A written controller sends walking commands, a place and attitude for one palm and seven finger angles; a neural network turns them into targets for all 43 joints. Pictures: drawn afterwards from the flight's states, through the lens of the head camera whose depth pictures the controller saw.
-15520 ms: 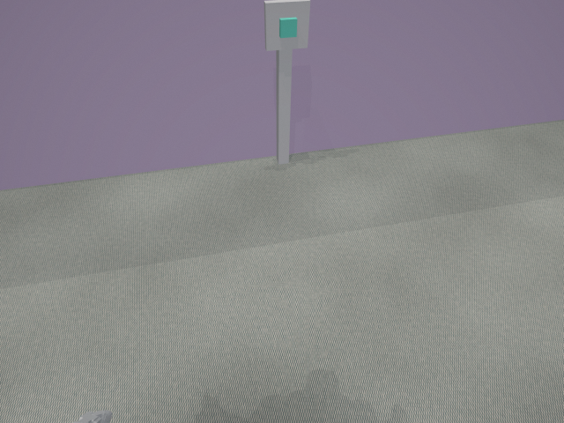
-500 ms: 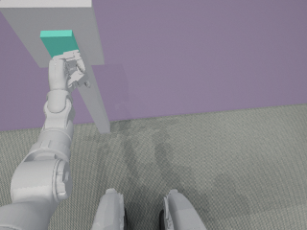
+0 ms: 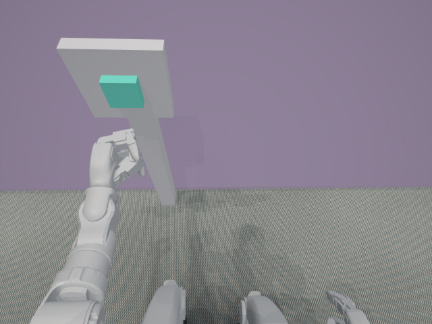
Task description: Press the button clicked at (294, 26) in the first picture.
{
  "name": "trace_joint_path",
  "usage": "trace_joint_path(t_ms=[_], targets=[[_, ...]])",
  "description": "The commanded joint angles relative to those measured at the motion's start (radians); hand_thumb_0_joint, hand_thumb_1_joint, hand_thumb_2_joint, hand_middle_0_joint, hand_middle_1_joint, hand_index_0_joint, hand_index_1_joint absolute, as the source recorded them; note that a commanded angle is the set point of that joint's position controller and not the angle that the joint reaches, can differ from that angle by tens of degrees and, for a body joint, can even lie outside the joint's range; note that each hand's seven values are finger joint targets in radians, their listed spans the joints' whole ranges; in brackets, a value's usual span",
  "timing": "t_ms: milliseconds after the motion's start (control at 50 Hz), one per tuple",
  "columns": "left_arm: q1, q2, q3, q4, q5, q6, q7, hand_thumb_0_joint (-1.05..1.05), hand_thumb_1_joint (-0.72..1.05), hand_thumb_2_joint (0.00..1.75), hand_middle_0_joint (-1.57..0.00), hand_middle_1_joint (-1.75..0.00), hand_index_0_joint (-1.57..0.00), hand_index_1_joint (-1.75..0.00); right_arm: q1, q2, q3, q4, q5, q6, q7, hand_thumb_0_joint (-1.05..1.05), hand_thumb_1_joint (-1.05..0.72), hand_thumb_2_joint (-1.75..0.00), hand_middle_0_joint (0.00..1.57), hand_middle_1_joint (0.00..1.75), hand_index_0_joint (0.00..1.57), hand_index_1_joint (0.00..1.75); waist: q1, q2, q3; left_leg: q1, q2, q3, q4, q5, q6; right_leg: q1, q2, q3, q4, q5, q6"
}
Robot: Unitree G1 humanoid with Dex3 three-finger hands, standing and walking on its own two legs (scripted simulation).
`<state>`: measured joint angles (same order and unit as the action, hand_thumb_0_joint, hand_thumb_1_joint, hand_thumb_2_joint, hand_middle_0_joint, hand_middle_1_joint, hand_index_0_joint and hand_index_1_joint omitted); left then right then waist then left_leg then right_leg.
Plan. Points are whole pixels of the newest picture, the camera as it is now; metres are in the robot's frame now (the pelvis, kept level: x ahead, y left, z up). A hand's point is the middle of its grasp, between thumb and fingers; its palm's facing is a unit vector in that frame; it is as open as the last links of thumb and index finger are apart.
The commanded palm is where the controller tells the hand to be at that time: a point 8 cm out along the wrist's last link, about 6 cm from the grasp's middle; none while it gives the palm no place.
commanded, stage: draw the hand back to the body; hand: left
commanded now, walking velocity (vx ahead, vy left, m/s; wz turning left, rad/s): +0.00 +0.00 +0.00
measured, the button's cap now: (123, 91) +0.54 +0.20 +0.07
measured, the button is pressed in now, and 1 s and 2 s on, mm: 0 0 0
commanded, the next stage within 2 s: step back with the hand held close in 1.50 s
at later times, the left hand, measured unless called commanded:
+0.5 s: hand (98, 180) +0.31 +0.18 +0.12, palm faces +0.03 -1.00 -0.05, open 3.1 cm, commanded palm +0.27 +0.24 +0.14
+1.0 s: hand out of the picture +0.24 +0.23 +0.21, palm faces +0.33 -0.88 -0.33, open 3.1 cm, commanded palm +0.19 +0.28 +0.24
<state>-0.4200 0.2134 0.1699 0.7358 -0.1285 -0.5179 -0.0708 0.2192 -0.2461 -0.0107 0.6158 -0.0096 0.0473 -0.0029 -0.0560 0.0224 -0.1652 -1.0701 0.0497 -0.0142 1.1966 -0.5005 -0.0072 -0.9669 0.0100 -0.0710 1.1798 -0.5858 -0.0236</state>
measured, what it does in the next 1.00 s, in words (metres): rises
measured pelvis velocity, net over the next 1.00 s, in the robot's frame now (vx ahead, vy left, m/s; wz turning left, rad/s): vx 0.03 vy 0.01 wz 0.01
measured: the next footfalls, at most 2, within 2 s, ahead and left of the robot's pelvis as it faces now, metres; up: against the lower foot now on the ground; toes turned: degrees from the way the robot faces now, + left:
none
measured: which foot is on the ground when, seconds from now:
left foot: down 0.00-1.00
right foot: down 0.00-1.00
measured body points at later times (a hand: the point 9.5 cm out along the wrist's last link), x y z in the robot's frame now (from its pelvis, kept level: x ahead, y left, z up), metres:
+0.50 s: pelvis +0.00 +0.00 +0.05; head +0.04 -0.01 +0.50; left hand +0.31 +0.23 +0.13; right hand +0.13 -0.25 -0.05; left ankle +0.03 +0.12 -0.64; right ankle -0.01 -0.11 -0.64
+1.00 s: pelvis +0.03 +0.01 +0.10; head +0.02 -0.01 +0.55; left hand +0.22 +0.28 +0.23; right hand +0.24 -0.20 +0.03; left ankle +0.03 +0.12 -0.64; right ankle -0.01 -0.11 -0.64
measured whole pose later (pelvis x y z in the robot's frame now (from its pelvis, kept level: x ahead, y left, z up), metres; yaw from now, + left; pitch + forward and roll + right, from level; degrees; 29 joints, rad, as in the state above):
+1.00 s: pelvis +0.03 +0.01 +0.10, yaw +1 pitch -2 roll +0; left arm 0.40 0.30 0.16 -0.28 -0.06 -0.02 0.11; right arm 0.17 -0.22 0.07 0.56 0.01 -0.04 -0.09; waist 0.05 0.06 -0.02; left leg -0.18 0.01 0.03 0.47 -0.26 0.01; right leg -0.09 -0.01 -0.04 0.44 -0.32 0.00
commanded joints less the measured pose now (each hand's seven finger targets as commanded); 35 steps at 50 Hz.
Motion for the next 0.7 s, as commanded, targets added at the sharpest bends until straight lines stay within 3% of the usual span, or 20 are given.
trace_joint_path(t_ms=[0,60,80,140,200,240,280,320,380,500,520,540,580,620,680], targets=[[-0.353,0.13,0.025,-0.201,-0.012,-0.067,-0.005,0.0,0.9,0.9,-1.3,-1.5,-1.3,-1.5,0.104,-0.139,-0.055,-0.073,0.002,-0.028,-0.01,0.0,-0.9,-0.9,0.2,0.3,0.2,0.3,-0.03,0.053,-0.423,0.4,-0.039,-0.013,-0.087,0.363,0.023,0.099,0.025,0.047,-0.148,0.46,0.005],[-0.234,0.181,0.063,-0.33,-0.023,-0.039,-0.002,0.0,0.9,0.9,-1.3,-1.5,-1.3,-1.5,0.094,-0.144,-0.056,-0.125,0.011,-0.021,-0.007,0.0,-0.9,-0.9,0.2,0.3,0.2,0.3,0.018,0.058,-0.518,0.473,-0.04,-0.01,-0.132,0.43,0.023,0.211,0.029,0.046,-0.163,0.517,0.001],[-0.189,0.161,0.044,-0.38,-0.031,-0.022,-0.004,0.0,0.9,0.9,-1.3,-1.5,-1.3,-1.5,0.084,-0.136,-0.052,-0.14,0.017,-0.019,-0.005,0.0,-0.9,-0.9,0.2,0.3,0.2,0.3,0.026,0.076,-0.527,0.497,-0.04,-0.002,-0.15,0.446,0.023,0.24,0.028,0.046,-0.179,0.54,0.004],[-0.096,0.172,0.051,-0.43,-0.05,0.037,0.0,0.0,0.9,0.9,-1.3,-1.5,-1.3,-1.5,0.07,-0.131,-0.043,-0.167,0.031,-0.008,-0.014,0.0,-0.9,-0.9,0.2,0.3,0.2,0.3,0.02,-0.028,-0.41,0.44,-0.043,0.012,-0.209,0.363,0.034,0.324,0.031,0.05,-0.25,0.515,0.016],[-0.034,0.181,0.063,-0.472,-0.063,0.065,0.002,0.0,0.9,0.9,-1.3,-1.5,-1.3,-1.5,0.059,-0.128,-0.035,-0.178,0.037,-0.011,-0.029,0.0,-0.9,-0.9,0.2,0.3,0.2,0.3,0.015,-0.053,-0.321,0.427,-0.045,0.018,-0.259,0.307,0.039,0.366,0.027,0.054,-0.305,0.476,0.02],[0.01,0.164,0.045,-0.513,-0.074,0.072,-0.007,0.0,0.9,0.9,-1.3,-1.5,-1.3,-1.5,0.049,-0.126,-0.032,-0.185,0.042,-0.02,-0.035,0.0,-0.9,-0.9,0.2,0.3,0.2,0.3,0.012,-0.056,-0.277,0.446,-0.046,0.02,-0.288,0.279,0.041,0.378,0.026,0.055,-0.341,0.445,0.021],[0.029,0.153,0.023,-0.55,-0.078,0.072,-0.021,0.0,0.9,0.9,-1.3,-1.5,-1.3,-1.5,0.036,-0.126,-0.028,-0.185,0.045,-0.032,-0.04,0.0,-0.9,-0.9,0.2,0.3,0.2,0.3,0.007,-0.008,-0.247,0.484,-0.045,0.017,-0.313,0.264,0.041,0.368,0.024,0.05,-0.364,0.413,0.018],[0.053,0.144,0.009,-0.564,-0.089,0.079,-0.037,0.0,0.9,0.9,-1.3,-1.5,-1.3,-1.5,0.028,-0.128,-0.025,-0.185,0.047,-0.044,-0.043,0.0,-0.9,-0.9,0.2,0.3,0.2,0.3,0.003,-0.015,-0.202,0.508,-0.044,0.009,-0.343,0.235,0.04,0.363,0.026,0.042,-0.391,0.367,0.017],[0.13,0.151,0.013,-0.637,-0.11,0.094,-0.059,0.0,0.9,0.9,-1.3,-1.5,-1.3,-1.5,0.005,-0.127,-0.022,-0.198,0.053,-0.066,-0.047,0.0,-0.9,-0.9,0.2,0.3,0.2,0.3,0.018,0.003,-0.204,0.554,-0.046,0.009,-0.377,0.233,0.043,0.404,0.023,0.044,-0.423,0.353,0.015],[0.283,0.185,0.053,-0.774,-0.138,0.149,-0.077,0.0,0.9,0.9,-1.3,-1.5,-1.3,-1.5,-0.042,-0.12,-0.009,-0.23,0.062,-0.103,-0.056,0.0,-0.9,-0.9,0.2,0.3,0.2,0.3,0.049,0.025,-0.141,0.613,-0.044,0.003,-0.451,0.242,0.039,0.464,0.022,0.03,-0.468,0.352,0.012],[0.283,0.288,0.023,-0.855,-0.003,0.199,0.02,0.0,0.9,0.9,-1.3,-1.5,-1.3,-1.5,-0.093,-0.108,-0.016,-0.247,0.061,-0.084,-0.078,0.0,-0.9,-0.9,0.2,0.3,0.2,0.3,0.079,0.004,-0.174,0.686,-0.048,0.019,-0.504,0.241,0.044,0.496,-0.003,0.086,-0.543,0.335,0.001],[0.336,0.235,0.004,-0.88,0.005,0.241,0.07,0.0,0.9,0.9,-1.3,-1.5,-1.3,-1.5,-0.092,-0.097,-0.007,-0.263,0.057,-0.08,-0.092,0.0,-0.9,-0.9,0.2,0.3,0.2,0.3,0.06,-0.012,-0.117,0.693,-0.045,0.024,-0.527,0.241,0.046,0.514,-0.01,0.082,-0.572,0.332,0.006],[0.405,0.227,-0.003,-0.898,0.032,0.3,0.129,0.0,0.9,0.9,-1.3,-1.5,-1.3,-1.5,-0.101,-0.096,0.001,-0.249,0.056,-0.074,-0.106,0.0,-0.9,-0.9,0.2,0.3,0.2,0.3,0.062,-0.001,-0.057,0.724,-0.04,0.026,-0.564,0.248,0.048,0.548,-0.012,0.074,-0.613,0.331,0.008],[0.429,0.22,-0.007,-0.932,0.044,0.336,0.158,0.0,0.9,0.9,-1.3,-1.5,-1.3,-1.5,-0.113,-0.095,0.008,-0.244,0.053,-0.071,-0.115,0.0,-0.9,-0.9,0.2,0.3,0.2,0.3,0.06,-0.016,-0.02,0.773,-0.037,0.019,-0.605,0.261,0.047,0.577,-0.011,0.058,-0.646,0.34,0.008],[0.455,0.215,-0.011,-1.002,0.055,0.367,0.179,0.0,0.9,0.9,-1.3,-1.5,-1.3,-1.5,-0.129,-0.093,0.017,-0.237,0.047,-0.083,-0.122,0.0,-0.9,-0.9,0.2,0.3,0.2,0.3,0.062,0.009,-0.006,0.856,-0.035,0.015,-0.659,0.302,0.046,0.637,-0.01,0.048,-0.691,0.379,0.006]])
